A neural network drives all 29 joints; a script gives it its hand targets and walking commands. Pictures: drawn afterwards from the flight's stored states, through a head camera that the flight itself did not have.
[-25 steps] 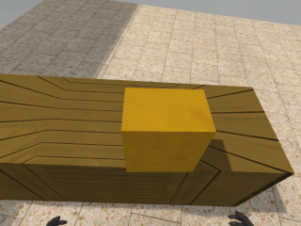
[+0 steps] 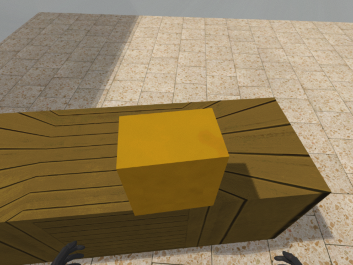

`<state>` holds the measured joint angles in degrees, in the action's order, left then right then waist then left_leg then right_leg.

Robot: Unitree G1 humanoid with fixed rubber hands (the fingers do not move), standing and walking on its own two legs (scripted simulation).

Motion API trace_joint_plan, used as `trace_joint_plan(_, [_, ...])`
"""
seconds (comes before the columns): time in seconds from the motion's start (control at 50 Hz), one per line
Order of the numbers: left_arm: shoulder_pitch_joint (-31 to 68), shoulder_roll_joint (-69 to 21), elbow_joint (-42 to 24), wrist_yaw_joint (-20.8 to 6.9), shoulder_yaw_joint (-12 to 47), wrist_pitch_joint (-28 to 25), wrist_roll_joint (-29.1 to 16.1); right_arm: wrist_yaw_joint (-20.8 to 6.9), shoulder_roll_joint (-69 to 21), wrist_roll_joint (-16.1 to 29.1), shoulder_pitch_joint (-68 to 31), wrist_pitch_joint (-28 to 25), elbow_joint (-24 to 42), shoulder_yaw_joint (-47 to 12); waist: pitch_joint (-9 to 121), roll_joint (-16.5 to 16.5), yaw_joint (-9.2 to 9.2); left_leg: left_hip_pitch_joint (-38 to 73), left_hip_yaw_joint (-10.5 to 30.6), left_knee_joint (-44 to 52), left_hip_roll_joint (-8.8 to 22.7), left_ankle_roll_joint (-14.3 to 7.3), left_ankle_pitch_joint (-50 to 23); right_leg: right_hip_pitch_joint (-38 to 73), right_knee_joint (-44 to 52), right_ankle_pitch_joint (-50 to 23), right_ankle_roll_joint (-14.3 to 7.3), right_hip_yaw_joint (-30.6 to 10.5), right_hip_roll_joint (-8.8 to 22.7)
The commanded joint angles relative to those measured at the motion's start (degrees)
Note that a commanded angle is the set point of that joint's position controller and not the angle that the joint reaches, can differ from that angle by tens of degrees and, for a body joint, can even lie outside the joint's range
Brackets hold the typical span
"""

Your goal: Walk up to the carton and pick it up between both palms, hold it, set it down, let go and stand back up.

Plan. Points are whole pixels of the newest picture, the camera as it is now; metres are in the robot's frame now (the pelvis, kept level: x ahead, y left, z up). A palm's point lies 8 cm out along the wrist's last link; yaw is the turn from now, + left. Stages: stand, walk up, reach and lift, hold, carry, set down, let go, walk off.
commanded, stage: walk up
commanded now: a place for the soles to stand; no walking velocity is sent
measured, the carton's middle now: (171, 165) +0.41 +0.01 -0.07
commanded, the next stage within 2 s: none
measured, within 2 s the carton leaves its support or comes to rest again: neither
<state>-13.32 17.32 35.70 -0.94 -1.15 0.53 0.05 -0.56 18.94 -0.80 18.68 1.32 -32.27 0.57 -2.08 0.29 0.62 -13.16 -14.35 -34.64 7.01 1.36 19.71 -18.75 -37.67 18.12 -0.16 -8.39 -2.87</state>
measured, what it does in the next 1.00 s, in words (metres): shifts its weight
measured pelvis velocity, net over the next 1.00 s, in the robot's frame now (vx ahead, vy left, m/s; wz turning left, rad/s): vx -0.07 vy -0.01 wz -0.01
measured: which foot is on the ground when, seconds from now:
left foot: down 0.00-1.00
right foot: down 0.00-1.00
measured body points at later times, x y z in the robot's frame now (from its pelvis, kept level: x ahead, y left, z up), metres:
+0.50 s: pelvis -0.01 +0.00 -0.01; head +0.02 +0.00 +0.44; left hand +0.15 +0.28 -0.09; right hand +0.09 -0.30 -0.10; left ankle -0.02 +0.13 -0.72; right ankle +0.02 -0.12 -0.73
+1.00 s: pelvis -0.07 -0.01 +0.00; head -0.05 +0.00 +0.45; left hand +0.11 +0.25 -0.09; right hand +0.00 -0.29 -0.10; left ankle -0.03 +0.13 -0.73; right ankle -0.04 -0.12 -0.73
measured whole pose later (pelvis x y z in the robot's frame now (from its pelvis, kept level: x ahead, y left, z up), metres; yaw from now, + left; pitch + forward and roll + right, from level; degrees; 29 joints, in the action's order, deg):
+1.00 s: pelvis -0.07 -0.01 +0.00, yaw +0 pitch -2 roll +0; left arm -8.4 17.0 37.2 -1.4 -0.5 2.8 0.1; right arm 0.1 17.6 -0.8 22.2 0.0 -34.9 1.3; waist -4.0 0.4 1.4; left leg -17.1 -0.4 -34.4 1.9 1.3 14.8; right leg -16.9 -34.9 16.1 -0.8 -0.2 -0.8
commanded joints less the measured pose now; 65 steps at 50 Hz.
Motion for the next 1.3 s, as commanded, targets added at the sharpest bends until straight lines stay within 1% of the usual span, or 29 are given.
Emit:
trace_joint_plan(0.0, [0.50, 8.05, -4.80, 0.28, -2.60, -0.96, 0.00, 0.29, 7.49, -0.08, 1.25, -0.86, 4.30, 2.49, 2.89, 1.98, -0.16, 5.65, 7.07, 4.58, 2.33, -4.14, -3.30, -4.58, 7.07, -13.31, -4.76, -7.91, 3.55])
trace_joint_plan(0.34, [-0.21, 8.46, -5.15, 0.29, -2.55, -0.69, 0.08, 0.46, 8.42, -0.21, 2.24, -0.54, 3.33, 2.93, 2.76, 1.18, -0.16, 7.35, 6.67, 4.05, 3.14, -4.69, -3.48, -5.78, 6.31, -13.75, -4.63, -8.27, 2.01])
trace_joint_plan(0.36, [2.02, 10.81, -5.11, 0.24, -3.29, -0.21, 0.03, 0.92, 9.99, 0.40, -0.15, -0.28, 3.58, 3.68, -0.81, 1.52, -0.35, 5.12, 6.71, 1.41, 3.73, -5.14, -14.05, -6.30, 4.74, -26.37, -4.49, -7.92, 2.09])
trace_joint_plan(0.38, [0.50, 11.32, -4.75, 0.24, -3.32, -0.01, -0.04, 1.11, 10.52, 0.35, 0.42, -0.14, 3.45, 3.79, 1.97, 1.62, -0.71, 5.87, 6.02, -1.26, 3.40, -5.48, -17.41, -4.10, 3.58, -30.87, -4.81, -8.02, 2.65])
trace_joint_plan(0.42, [-0.38, 11.92, -4.37, 0.24, -3.66, 0.45, -0.02, 1.21, 10.03, 0.56, 0.93, 0.19, 3.37, 3.89, 6.00, 3.17, -1.04, 6.15, 5.70, -5.49, 0.97, -5.16, -13.94, -2.01, 4.64, -31.32, -6.81, -10.74, 4.07])
trace_joint_plan(0.46, [1.76, 12.52, -4.48, 0.28, -4.03, 1.08, -0.17, 1.19, 8.34, 1.03, 0.82, 0.40, 3.59, 3.56, 6.44, 5.01, -0.79, 4.69, 7.08, -7.58, -2.35, -4.04, -5.89, -2.56, 7.49, -28.24, -9.46, -14.53, 6.14])
trace_joint_plan(0.5, [5.16, 12.10, -4.89, 0.35, -3.82, 1.85, -0.08, 1.41, 7.36, 1.07, 2.05, 0.09, 3.34, 3.15, 5.46, 5.62, 0.34, 4.61, 9.41, -4.19, -2.56, -3.91, -3.04, -4.54, 7.94, -23.82, -9.35, -13.99, 6.33])
trace_joint_plan(0.54, [5.40, 10.42, -4.72, 0.01, -3.13, 2.30, -0.03, 1.65, 9.36, 0.49, 1.67, -0.48, 3.04, 3.87, 4.84, 2.01, 0.29, 6.25, 11.79, 1.26, 0.92, -5.21, -6.97, -6.83, 5.25, -17.21, -5.71, -9.39, 2.88])
trace_joint_plan(0.56, [5.31, 9.48, -4.89, -0.19, -2.80, 2.37, 0.28, 1.63, 11.47, 0.06, 1.56, -0.64, 2.98, 4.59, 4.15, -1.62, 0.61, 4.59, 14.59, 5.24, 5.26, -7.17, -8.83, -6.31, 0.22, -14.21, -3.59, -5.59, 0.03])
trace_joint_plan(0.58, [4.85, 8.52, -5.11, -0.26, -2.62, 2.41, 0.69, 1.63, 13.67, -0.37, 1.38, -0.64, 2.95, 5.30, 3.18, -6.38, 1.09, 1.14, 18.13, 9.78, 11.48, -10.75, -11.83, -4.28, -7.11, -9.88, -1.65, -1.08, -2.25])
trace_joint_plan(0.6, [3.51, 8.03, -4.98, -0.30, -2.66, 2.48, 1.02, 1.73, 14.25, -0.64, -0.82, -0.57, 3.29, 5.51, 1.24, -9.87, 0.64, -2.84, 21.02, 12.56, 16.91, -14.66, -16.86, -2.94, -12.33, 1.14, -0.31, 1.89, -2.47])
trace_joint_plan(0.62, [2.67, 8.21, -4.82, -0.41, -2.91, 2.58, 1.16, 1.95, 13.38, -0.98, -2.34, -0.57, 3.60, 5.40, -0.58, -10.89, 0.36, -5.14, 21.91, 13.75, 19.70, -17.39, -20.64, -3.31, -18.00, 11.24, 0.42, 2.89, -1.38])
trace_joint_plan(0.64, [2.67, 8.41, -4.79, -0.53, -3.24, 2.66, 1.09, 2.27, 12.51, -1.31, -2.49, -0.61, 3.39, 5.22, -1.66, -9.80, 0.51, -5.35, 21.36, 13.47, 19.85, -18.55, -23.91, -4.59, -22.31, 14.64, 0.81, 2.98, -0.37])
trace_joint_plan(0.66, [2.48, 7.66, -4.65, -0.61, -3.29, 2.56, 0.97, 2.44, 11.90, -1.59, -2.15, -0.72, 2.69, 4.95, -1.45, -8.74, 0.40, -4.16, 19.38, 12.42, 18.10, -17.81, -25.00, -5.23, -21.60, 15.08, 0.98, 3.25, 0.80])
trace_joint_plan(0.7, [2.08, 5.74, -4.33, -0.78, -3.01, 1.79, 0.45, 2.21, 11.47, -1.27, -2.40, -0.72, 1.85, 4.33, 0.66, -8.84, -0.18, -0.91, 14.85, 8.58, 12.57, -12.68, -23.35, -2.39, -7.33, 11.10, 0.97, 4.68, 3.16])
trace_joint_plan(0.72, [1.68, 5.08, -3.86, -0.96, -2.87, 1.12, 0.39, 1.79, 11.58, -0.52, -2.08, -0.52, 1.72, 3.86, 2.51, -8.18, -0.64, -0.76, 13.09, 5.74, 9.85, -10.44, -20.35, 2.64, 2.35, 4.23, 0.74, 7.01, 2.35])
trace_joint_plan(0.74, [1.53, 5.75, -3.57, -1.06, -3.09, 0.48, 0.42, 1.29, 11.45, 0.18, -0.96, -0.33, 1.71, 3.41, 3.32, -6.12, -0.73, -2.47, 12.11, 3.11, 7.61, -8.07, -15.61, 7.66, 10.47, -4.00, 0.05, 6.78, 1.42])
trace_joint_plan(0.76, [2.01, 8.18, -3.51, -0.88, -3.70, 0.04, 0.99, 0.72, 9.01, 0.81, 1.71, -0.44, 2.04, 2.66, 4.74, -0.34, 0.02, -6.25, 10.42, -1.19, 5.05, -5.12, -9.49, 11.51, 12.90, -7.13, -2.06, -0.78, 5.00])
trace_joint_plan(0.78, [4.67, 12.12, -4.76, -0.58, -4.27, -0.16, 0.82, 0.42, 5.59, 1.67, 3.99, -0.46, 3.10, 1.75, 5.02, 8.78, 1.59, -7.05, 8.70, -4.51, -1.12, -1.41, 4.41, 6.24, 17.01, -5.18, -6.96, -14.39, 13.56])
trace_joint_plan(0.8, [5.15, 12.17, -4.43, -0.27, -4.28, 0.12, -0.38, 1.01, 6.06, 0.89, 1.37, 0.17, 3.22, 2.27, 2.36, 8.53, -0.43, -2.02, 11.91, -8.67, -3.36, -1.10, 13.83, -3.13, 18.91, -0.92, -11.07, -15.28, 15.79])
trace_joint_plan(0.82, [5.99, 10.44, -3.99, 0.20, -3.63, 0.11, -0.30, 1.18, 6.35, 0.73, 0.78, 0.41, 2.80, 2.59, -0.41, 7.26, -0.26, -3.18, 13.84, -10.40, -4.05, -1.06, 13.10, -4.61, 19.06, -0.78, -11.59, -13.25, 15.27])
trace_joint_plan(0.86, [8.81, 9.61, -3.77, 0.67, -2.85, 0.54, 0.46, 1.42, 6.08, 0.59, 4.39, -0.59, 1.68, 2.87, -0.59, 8.10, 1.57, -2.67, 14.61, -4.66, -4.21, -1.64, 5.78, -2.51, 15.88, -7.80, -9.61, -7.06, 13.32])
trace_joint_plan(0.88, [9.34, 9.61, -3.83, 0.55, -2.57, 0.82, 0.50, 1.47, 6.48, 0.33, 6.25, -1.52, 1.12, 3.08, 0.61, 7.89, 2.13, -0.35, 14.39, 1.10, -4.18, -1.86, -1.72, -1.64, 14.10, -11.13, -8.02, -4.58, 12.34])
trace_joint_plan(0.9, [8.40, 8.75, -3.79, 0.24, -2.12, 1.00, 0.21, 1.46, 7.20, -0.20, 5.92, -2.32, 1.25, 3.39, 2.11, 6.14, 1.37, 1.19, 15.65, 4.25, -3.50, -2.20, -6.65, -0.87, 12.57, -11.16, -6.17, -2.73, 11.28])
trace_joint_plan(0.94, [6.21, 7.56, -3.35, -0.28, -1.90, 1.43, -0.28, 1.11, 8.24, -0.44, 3.68, -2.86, 2.15, 3.90, 2.27, 2.44, -0.74, -1.96, 20.01, 6.99, -0.98, -3.24, -4.25, 0.89, 11.08, 0.33, -3.81, 0.90, 7.92])
trace_joint_plan(0.96, [6.17, 7.28, -3.06, -0.37, -1.91, 1.62, -0.02, 0.86, 8.43, -0.11, 3.13, -2.80, 2.46, 4.11, 0.78, 0.90, -1.12, -5.59, 21.47, 8.42, -0.30, -3.73, -2.11, 2.62, 10.60, 2.75, -3.22, 1.84, 6.91])
trace_joint_plan(1.04, [6.18, 7.72, -2.18, -0.49, -2.04, 1.21, 0.39, 0.53, 7.98, 0.16, 3.78, -2.69, 3.54, 4.39, -0.49, -2.48, -1.07, -10.20, 23.20, 10.42, -1.15, -3.93, 2.35, 4.56, 9.96, 3.62, -3.13, 2.42, 7.46])
trace_joint_plan(1.18, [7.30, 8.10, -1.83, -0.24, -2.17, 0.75, 0.44, 0.25, 7.01, -0.14, 5.15, -2.65, 5.07, 4.91, -0.04, -0.27, -0.21, -9.57, 24.25, 7.82, -3.68, -3.52, 4.03, 1.21, 12.38, 9.09, -3.68, 2.61, 9.11])
trace_joint_plan(1.28, [6.90, 8.40, -1.72, -0.17, -2.16, 0.74, 0.51, 0.30, 7.21, -0.25, 4.85, -2.74, 6.18, 5.17, 0.75, -0.48, -0.18, -9.67, 26.02, 6.62, -4.21, -3.63, 1.90, 1.18, 11.59, 8.08, -3.71, 4.17, 9.60])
